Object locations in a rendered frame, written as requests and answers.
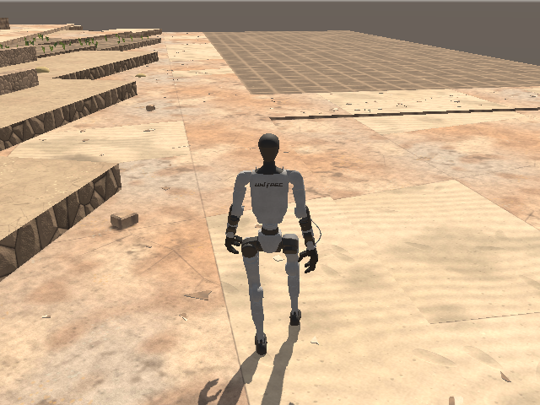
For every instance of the robot right forearm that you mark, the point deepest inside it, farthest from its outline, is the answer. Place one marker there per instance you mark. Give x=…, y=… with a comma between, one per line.
x=307, y=231

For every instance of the robot left upper arm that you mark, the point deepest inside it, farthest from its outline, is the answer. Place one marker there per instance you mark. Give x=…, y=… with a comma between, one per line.
x=242, y=179

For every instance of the left robot hand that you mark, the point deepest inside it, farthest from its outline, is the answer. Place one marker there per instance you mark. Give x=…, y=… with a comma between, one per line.
x=233, y=241

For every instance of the right robot hand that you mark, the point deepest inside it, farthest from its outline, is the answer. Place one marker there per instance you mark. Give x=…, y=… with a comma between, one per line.
x=311, y=264

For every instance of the robot left forearm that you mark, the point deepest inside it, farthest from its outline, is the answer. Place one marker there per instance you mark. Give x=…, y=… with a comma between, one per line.
x=232, y=224

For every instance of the humanoid robot head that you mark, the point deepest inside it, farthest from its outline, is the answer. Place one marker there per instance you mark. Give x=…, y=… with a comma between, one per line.
x=269, y=146

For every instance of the robot right upper arm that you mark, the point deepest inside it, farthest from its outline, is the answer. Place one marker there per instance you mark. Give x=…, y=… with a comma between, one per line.
x=296, y=179

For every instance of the left robot shin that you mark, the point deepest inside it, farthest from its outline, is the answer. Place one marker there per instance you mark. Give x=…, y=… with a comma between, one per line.
x=257, y=316

